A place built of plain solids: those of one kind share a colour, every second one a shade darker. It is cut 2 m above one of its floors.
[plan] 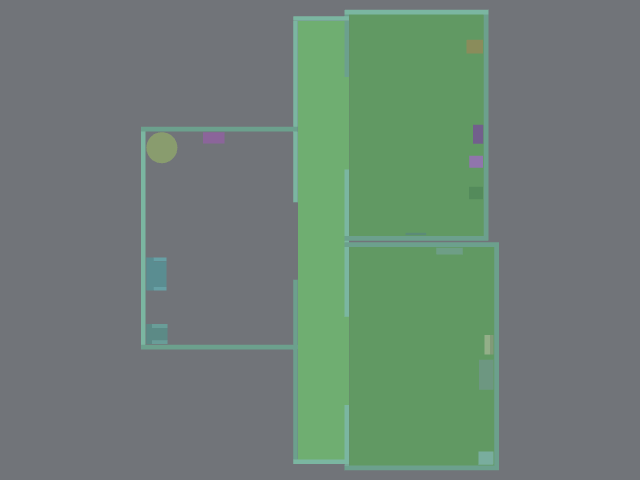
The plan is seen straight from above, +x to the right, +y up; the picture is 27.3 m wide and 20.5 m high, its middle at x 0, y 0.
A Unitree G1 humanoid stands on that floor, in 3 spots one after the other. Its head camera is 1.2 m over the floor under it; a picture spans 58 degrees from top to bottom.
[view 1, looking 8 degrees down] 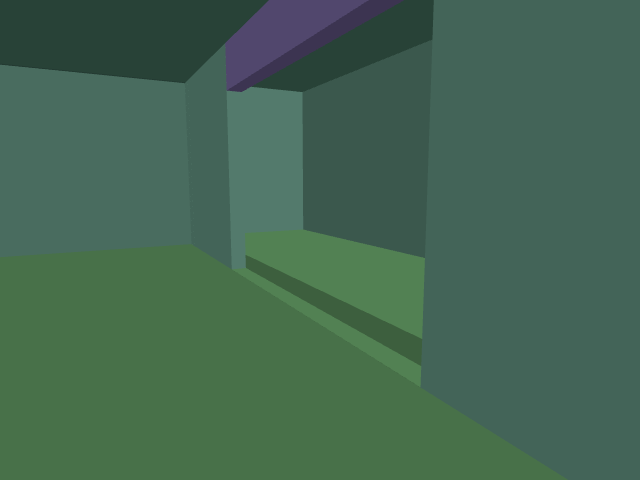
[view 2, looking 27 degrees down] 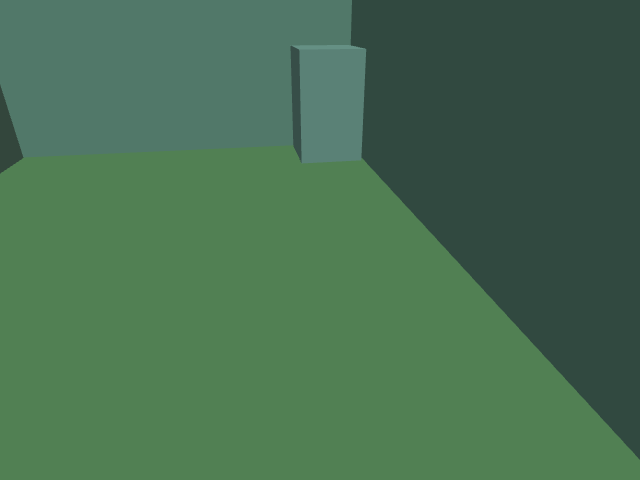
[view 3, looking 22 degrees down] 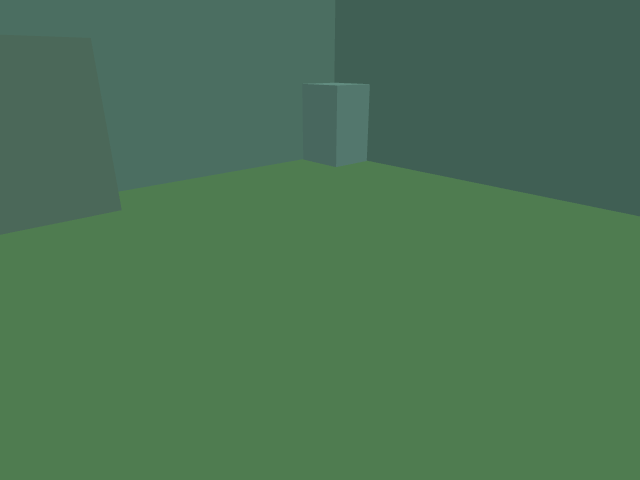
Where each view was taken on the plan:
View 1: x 2.88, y -1.45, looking -118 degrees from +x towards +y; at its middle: floor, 7.32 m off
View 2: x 2.88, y -8.52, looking -10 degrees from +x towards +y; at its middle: floor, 2.64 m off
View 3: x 2.88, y -5.25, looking -42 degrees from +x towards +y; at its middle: floor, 3.20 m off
